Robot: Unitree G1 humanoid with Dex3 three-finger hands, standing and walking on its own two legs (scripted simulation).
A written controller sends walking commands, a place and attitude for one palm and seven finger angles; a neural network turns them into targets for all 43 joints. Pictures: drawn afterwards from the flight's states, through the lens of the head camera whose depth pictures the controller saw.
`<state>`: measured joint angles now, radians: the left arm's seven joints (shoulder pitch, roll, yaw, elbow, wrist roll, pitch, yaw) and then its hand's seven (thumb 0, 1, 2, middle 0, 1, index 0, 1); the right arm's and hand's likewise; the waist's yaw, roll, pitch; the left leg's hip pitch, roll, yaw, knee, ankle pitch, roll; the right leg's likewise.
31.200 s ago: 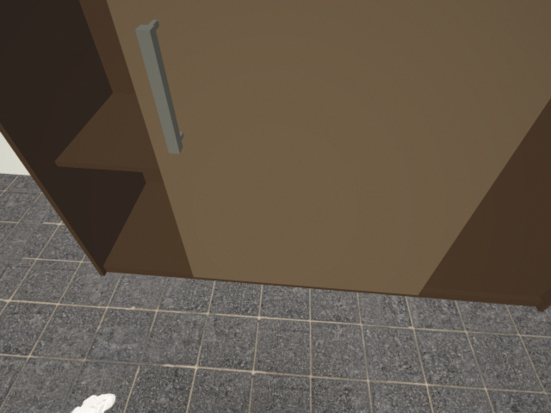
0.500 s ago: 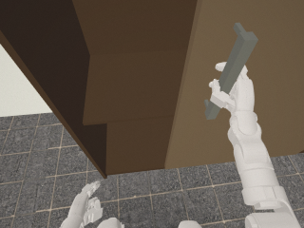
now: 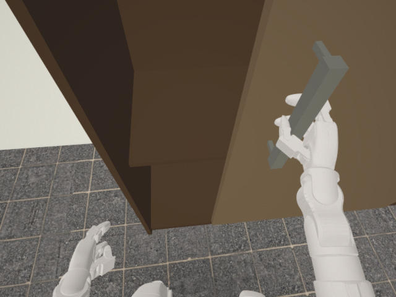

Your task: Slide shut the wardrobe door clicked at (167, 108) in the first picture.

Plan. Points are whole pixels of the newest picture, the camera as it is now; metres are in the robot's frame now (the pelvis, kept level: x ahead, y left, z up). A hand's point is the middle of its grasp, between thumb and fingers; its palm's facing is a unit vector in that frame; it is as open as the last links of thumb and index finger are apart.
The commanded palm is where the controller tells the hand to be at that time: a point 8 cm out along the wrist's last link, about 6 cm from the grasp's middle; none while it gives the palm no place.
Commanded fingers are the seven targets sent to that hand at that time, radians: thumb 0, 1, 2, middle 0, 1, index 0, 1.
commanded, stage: step sideways, sliding the door along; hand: right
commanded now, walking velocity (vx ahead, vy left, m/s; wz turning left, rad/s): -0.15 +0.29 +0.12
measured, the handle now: (292, 116) +0.41 -0.18 +0.12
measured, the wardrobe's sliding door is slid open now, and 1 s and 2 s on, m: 0.29 0.10 0.00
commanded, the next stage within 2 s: none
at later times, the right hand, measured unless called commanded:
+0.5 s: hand (218, 145) +0.35 -0.03 +0.12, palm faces +0.05 +0.99 -0.09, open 6.4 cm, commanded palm +0.32 -0.04 +0.13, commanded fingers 0.00 -0.90 -0.90 0.45 1.40 0.45 1.40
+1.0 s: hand (179, 149) +0.34 +0.03 +0.12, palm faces +0.02 +1.00 -0.08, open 6.4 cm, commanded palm +0.32 +0.03 +0.13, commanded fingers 0.00 -0.90 -0.90 0.45 1.40 0.45 1.40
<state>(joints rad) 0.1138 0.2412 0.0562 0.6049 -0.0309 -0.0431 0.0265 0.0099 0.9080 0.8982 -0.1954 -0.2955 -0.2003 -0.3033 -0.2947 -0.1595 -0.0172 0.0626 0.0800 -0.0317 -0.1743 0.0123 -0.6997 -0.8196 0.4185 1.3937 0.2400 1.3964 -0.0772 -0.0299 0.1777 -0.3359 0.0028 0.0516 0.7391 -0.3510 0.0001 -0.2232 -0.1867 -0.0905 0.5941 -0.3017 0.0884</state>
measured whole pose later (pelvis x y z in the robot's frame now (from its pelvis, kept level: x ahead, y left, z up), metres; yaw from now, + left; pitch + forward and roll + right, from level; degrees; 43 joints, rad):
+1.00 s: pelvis -0.04 +0.13 +0.00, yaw +4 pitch -3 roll +1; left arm 0.13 0.17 0.03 0.65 -0.01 0.04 0.01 0.01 0.91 0.90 -0.20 -0.30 -0.20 -0.30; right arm -0.34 -0.16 0.02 0.20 0.08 -0.01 -0.13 0.02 -0.72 -0.78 0.34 1.39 0.20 1.40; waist -0.04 -0.01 0.11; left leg -0.38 -0.03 0.02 0.82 -0.35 0.00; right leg -0.21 -0.19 -0.07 0.59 -0.32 0.11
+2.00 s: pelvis -0.05 +0.30 -0.01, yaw +1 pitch -4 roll +1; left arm 0.16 0.21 0.03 0.63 -0.05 0.09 0.02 0.01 0.91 0.90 -0.20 -0.30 -0.20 -0.30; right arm -0.45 -0.20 -0.04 0.39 0.15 0.00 -0.16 0.03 -0.71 -0.84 0.34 1.35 0.20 1.39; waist -0.08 -0.05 0.08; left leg -0.28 0.00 0.06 0.69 -0.34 0.00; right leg -0.18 -0.25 0.01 0.60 -0.35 0.15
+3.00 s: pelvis -0.02 +0.27 +0.01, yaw +9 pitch -1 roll +0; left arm 0.21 0.20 -0.02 0.68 -0.03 0.00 0.10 0.01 0.90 0.90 -0.20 -0.30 -0.20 -0.30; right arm -0.11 -0.22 -0.12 0.16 0.07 -0.02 -0.18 0.00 -0.71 -0.75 0.40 1.39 0.26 1.39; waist 0.00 0.00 -0.05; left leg -0.28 0.09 -0.06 0.46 -0.17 -0.09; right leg -0.15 -0.10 -0.19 0.51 -0.34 0.03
